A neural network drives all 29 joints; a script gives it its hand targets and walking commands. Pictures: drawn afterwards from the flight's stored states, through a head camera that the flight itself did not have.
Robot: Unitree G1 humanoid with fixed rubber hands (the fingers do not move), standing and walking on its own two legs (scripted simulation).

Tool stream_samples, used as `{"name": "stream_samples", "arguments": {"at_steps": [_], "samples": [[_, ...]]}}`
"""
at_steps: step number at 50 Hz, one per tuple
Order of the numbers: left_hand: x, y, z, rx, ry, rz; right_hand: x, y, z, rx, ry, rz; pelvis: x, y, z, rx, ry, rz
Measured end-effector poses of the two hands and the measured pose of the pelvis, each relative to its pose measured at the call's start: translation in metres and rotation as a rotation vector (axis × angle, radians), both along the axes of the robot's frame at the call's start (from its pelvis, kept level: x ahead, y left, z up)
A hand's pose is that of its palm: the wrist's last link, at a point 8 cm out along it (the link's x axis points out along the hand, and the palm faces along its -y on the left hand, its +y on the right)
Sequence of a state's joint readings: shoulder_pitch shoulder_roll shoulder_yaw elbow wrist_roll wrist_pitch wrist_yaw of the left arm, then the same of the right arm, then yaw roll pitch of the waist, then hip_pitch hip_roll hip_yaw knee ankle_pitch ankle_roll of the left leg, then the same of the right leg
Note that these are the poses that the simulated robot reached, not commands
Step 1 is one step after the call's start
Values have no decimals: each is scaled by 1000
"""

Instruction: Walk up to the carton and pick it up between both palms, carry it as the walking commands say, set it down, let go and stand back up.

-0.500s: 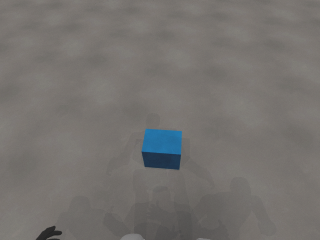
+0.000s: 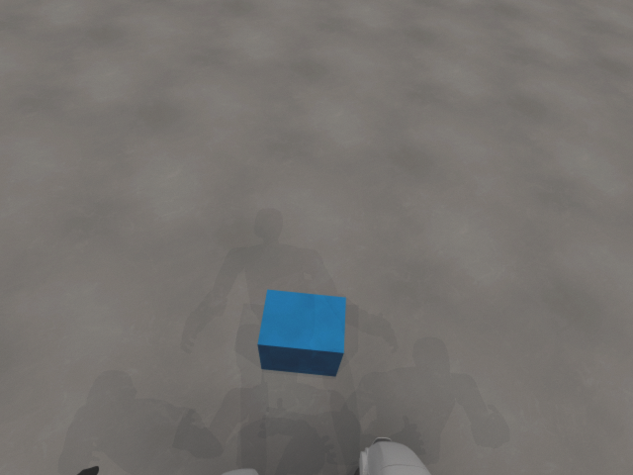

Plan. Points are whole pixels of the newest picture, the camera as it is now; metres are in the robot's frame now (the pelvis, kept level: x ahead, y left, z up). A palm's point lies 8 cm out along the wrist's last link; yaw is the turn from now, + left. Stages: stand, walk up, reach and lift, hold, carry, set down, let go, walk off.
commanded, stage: walk up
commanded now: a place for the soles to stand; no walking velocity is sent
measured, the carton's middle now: (302, 334) +0.55 +0.01 -0.66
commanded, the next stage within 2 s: none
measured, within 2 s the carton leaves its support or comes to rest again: neither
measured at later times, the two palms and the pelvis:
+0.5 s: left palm (106, 447) +0.17 +0.28 -0.11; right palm (575, 470) +0.14 -0.33 -0.10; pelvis +0.05 -0.02 +0.01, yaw +1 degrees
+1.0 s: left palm out of the picture +0.13 +0.28 -0.10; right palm (569, 453) +0.16 -0.33 -0.09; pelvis +0.06 -0.03 +0.02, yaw +1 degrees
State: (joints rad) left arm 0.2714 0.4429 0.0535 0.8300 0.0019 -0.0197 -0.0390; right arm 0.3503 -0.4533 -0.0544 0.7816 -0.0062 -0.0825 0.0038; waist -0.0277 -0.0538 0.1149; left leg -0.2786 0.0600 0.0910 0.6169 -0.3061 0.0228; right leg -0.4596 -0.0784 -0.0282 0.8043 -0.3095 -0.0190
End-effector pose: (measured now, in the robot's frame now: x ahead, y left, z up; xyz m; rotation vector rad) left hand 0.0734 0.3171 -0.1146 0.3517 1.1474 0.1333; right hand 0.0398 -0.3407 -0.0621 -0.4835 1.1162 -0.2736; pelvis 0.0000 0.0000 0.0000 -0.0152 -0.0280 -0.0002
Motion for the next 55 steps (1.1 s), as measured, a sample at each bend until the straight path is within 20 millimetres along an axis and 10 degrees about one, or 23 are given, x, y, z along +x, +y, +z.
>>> {"name": "stream_samples", "arguments": {"at_steps": [10, 22, 55], "samples": [[58, -24, -5, 23, -51, 14, 49, 6, -49, 89, 19, -22, 30, -14, -16, 21, -7, -5], [94, -39, 7, -8, -61, 43, 93, 11, -40, 123, 20, -11, 50, -22, 2, 22, 20, 13], [46, -20, 16, 22, 13, 126, 124, 8, -27, 127, 60, 37, 63, -15, 14, 3, 20, 30]]}}
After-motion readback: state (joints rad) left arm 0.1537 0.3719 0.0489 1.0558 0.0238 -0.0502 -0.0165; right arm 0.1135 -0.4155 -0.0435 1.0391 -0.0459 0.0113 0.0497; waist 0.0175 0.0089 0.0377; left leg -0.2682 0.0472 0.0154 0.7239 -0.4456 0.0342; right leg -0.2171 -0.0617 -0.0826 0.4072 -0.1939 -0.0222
